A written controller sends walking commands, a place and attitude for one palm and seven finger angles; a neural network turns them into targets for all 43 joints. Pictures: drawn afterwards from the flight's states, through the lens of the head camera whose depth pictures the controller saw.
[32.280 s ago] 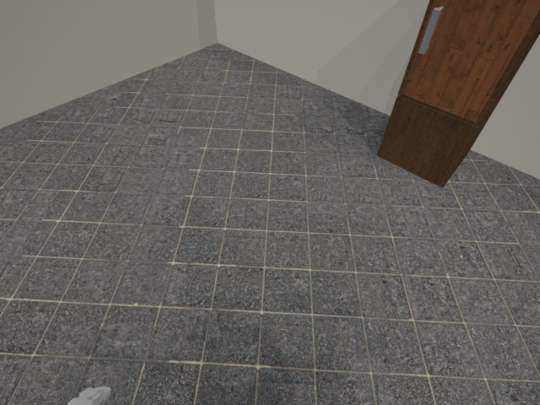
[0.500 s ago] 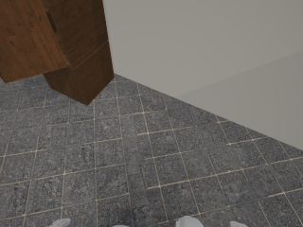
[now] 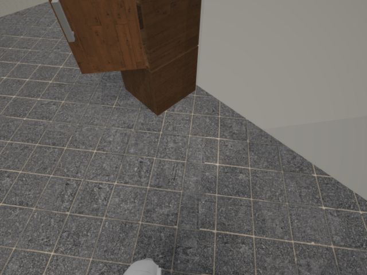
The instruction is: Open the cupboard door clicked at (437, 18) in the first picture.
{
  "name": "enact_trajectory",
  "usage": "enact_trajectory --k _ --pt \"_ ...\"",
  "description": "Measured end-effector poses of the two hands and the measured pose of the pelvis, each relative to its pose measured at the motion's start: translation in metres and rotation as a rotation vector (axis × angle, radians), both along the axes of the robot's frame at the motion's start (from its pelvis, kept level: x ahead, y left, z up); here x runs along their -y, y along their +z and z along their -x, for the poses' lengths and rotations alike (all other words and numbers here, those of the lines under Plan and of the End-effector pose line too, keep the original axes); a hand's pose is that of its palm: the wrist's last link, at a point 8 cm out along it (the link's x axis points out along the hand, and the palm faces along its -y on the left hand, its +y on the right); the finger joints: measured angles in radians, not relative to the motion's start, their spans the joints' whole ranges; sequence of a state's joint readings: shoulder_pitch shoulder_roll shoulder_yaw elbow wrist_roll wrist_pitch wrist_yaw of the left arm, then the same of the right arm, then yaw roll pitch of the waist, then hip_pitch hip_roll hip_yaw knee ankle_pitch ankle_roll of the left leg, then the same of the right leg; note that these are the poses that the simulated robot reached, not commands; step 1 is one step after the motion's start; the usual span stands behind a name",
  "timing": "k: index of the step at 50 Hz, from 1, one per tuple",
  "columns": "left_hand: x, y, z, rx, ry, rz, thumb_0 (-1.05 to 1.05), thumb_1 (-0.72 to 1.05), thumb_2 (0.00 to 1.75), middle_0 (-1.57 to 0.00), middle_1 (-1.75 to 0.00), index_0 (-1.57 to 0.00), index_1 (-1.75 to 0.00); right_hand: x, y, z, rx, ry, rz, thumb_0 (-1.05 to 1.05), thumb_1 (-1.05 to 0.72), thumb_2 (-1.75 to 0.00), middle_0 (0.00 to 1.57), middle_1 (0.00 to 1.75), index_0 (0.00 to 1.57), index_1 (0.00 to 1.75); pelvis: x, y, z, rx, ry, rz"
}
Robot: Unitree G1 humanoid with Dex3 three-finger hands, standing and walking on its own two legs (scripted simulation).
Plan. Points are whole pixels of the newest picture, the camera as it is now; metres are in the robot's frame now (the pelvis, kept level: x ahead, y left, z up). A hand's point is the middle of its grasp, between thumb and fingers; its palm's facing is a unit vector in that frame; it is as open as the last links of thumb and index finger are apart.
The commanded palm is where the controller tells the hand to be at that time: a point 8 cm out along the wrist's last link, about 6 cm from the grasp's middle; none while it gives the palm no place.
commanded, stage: turn to face it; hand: left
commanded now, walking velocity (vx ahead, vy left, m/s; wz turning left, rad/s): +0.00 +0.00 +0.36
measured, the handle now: (64, 19) +1.06 +0.58 -0.03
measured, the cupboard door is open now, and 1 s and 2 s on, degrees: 55 55 55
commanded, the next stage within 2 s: take the last steps up to it in 0.32 s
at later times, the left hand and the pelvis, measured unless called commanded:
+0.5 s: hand out of the picture +0.05 +0.20 -0.16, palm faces +0.17 -0.95 -0.26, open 7.4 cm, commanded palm none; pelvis +0.01 -0.01 -0.01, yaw +9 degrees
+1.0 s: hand out of the picture -0.06 +0.22 -0.19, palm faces +0.38 -0.91 -0.17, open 7.4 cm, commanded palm none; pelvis +0.09 +0.09 -0.02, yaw +18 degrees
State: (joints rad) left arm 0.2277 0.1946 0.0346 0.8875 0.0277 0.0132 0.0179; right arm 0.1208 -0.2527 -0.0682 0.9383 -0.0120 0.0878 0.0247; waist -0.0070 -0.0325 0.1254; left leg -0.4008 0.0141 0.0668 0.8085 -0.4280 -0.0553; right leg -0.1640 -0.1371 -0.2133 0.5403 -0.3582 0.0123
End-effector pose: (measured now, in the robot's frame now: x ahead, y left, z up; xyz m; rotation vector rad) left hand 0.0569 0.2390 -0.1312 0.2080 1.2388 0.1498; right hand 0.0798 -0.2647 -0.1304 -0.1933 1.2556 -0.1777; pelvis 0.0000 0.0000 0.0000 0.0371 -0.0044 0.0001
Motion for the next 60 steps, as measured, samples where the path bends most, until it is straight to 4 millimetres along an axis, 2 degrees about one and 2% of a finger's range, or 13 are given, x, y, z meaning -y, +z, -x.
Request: enact_trajectory --k 6,13,19,24,27,33,37,40,44,48,52,55,60 --pt "-0.037 -0.029 0.041 -0.094 0.107 0.006 0.01 0.91 0.9 -0.21 -0.3 -0.2 -0.3 -0.028 0.005 -0.057 0.129 0.123 0.05 0.0 -0.9 -0.9 0.2 0.3 0.2 0.3 -0.019 -0.017 -0.003 -0.001 0.052 0.02" --pt "-0.05 -0.013 0.037 -0.068 0.154 -0.002 0.01 0.91 0.9 -0.2 -0.3 -0.2 -0.3 -0.051 0.017 -0.06 0.12 0.184 0.044 0.0 -0.9 -0.9 0.2 0.3 0.2 0.3 -0.021 -0.001 -0.002 -0.006 0.096 0.051" --pt "-0.036 -0.001 0.025 -0.02 0.158 -0.005 0.01 0.91 0.9 -0.2 -0.3 -0.2 -0.3 -0.051 0.007 -0.043 0.062 0.185 -0.006 0.0 -0.9 -0.9 0.21 0.3 0.2 0.3 -0.011 0.003 -0.003 -0.016 0.125 0.052" --pt "-0.012 0.0 0.018 0.025 0.161 -0.025 0.01 0.91 0.9 -0.2 -0.3 -0.2 -0.3 -0.033 -0.015 -0.027 0.007 0.164 -0.049 0.0 -0.9 -0.9 0.21 0.3 0.2 0.3 0.009 -0.006 -0.007 -0.023 0.151 0.019" --pt "0.005 0.005 0.025 0.028 0.179 -0.019 0.01 0.9 0.9 -0.2 -0.3 -0.2 -0.3 -0.023 -0.022 -0.021 -0.042 0.164 -0.059 0.0 -0.9 -0.9 0.21 0.3 0.2 0.3 0.014 -0.005 -0.01 -0.01 0.173 0.023" --pt "0.023 0.013 0.055 -0.033 0.262 0.012 0.01 0.91 0.9 -0.21 -0.3 -0.2 -0.3 -0.013 -0.01 -0.031 -0.096 0.191 -0.049 0.01 -0.9 -0.9 0.2 0.3 0.2 0.3 0.012 0.008 -0.026 -0.005 0.222 0.008" --pt "0.025 0.011 0.082 -0.097 0.329 0.035 0.01 0.91 0.9 -0.21 -0.3 -0.2 -0.3 -0.022 -0.004 -0.055 -0.104 0.236 -0.032 0.01 -0.9 -0.9 0.2 0.3 0.2 0.3 0.002 0.011 -0.04 -0.005 0.259 0.003" --pt "0.024 0.007 0.104 -0.161 0.383 0.058 0.01 0.91 0.9 -0.21 -0.3 -0.2 -0.3 -0.042 -0.003 -0.085 -0.086 0.285 -0.027 0.01 -0.91 -0.9 0.2 0.3 0.2 0.3 -0.012 0.009 -0.05 -0.004 0.282 0.006" --pt "0.016 -0.001 0.131 -0.263 0.444 0.1 0.01 0.91 0.9 -0.21 -0.3 -0.2 -0.3 -0.088 -0.001 -0.136 -0.017 0.362 -0.033 0.01 -0.91 -0.9 0.2 0.3 0.2 0.3 -0.039 0.003 -0.066 -0.003 0.301 0.013" --pt "-0.008 -0.022 0.142 -0.354 0.475 0.147 0.01 0.9 0.9 -0.21 -0.3 -0.2 -0.3 -0.143 -0.006 -0.187 0.113 0.424 -0.032 0.01 -0.91 -0.9 0.2 0.3 0.2 0.3 -0.077 -0.017 -0.084 -0.002 0.307 0.038" --pt "-0.051 -0.03 0.11 -0.338 0.448 0.133 0.01 0.9 0.9 -0.2 -0.3 -0.2 -0.3 -0.177 -0.003 -0.195 0.154 0.41 -0.031 0.0 -0.91 -0.9 0.2 0.3 0.2 0.3 -0.1 -0.016 -0.096 0.014 0.292 0.03" --pt "-0.085 -0.024 0.058 -0.229 0.41 0.104 0.01 0.91 0.9 -0.2 -0.3 -0.2 -0.3 -0.19 0.001 -0.181 0.113 0.376 -0.039 0.0 -0.91 -0.9 0.2 0.3 0.2 0.3 -0.114 -0.006 -0.107 0.014 0.284 0.029" --pt "-0.13 -0.008 -0.037 -0.038 0.345 0.064 0.01 0.91 0.9 -0.2 -0.3 -0.2 -0.3 -0.182 0.007 -0.162 0.043 0.293 -0.005 -0.02 -0.94 -0.9 0.21 0.3 0.2 0.3 -0.133 0.005 -0.131 0.006 0.276 0.022"
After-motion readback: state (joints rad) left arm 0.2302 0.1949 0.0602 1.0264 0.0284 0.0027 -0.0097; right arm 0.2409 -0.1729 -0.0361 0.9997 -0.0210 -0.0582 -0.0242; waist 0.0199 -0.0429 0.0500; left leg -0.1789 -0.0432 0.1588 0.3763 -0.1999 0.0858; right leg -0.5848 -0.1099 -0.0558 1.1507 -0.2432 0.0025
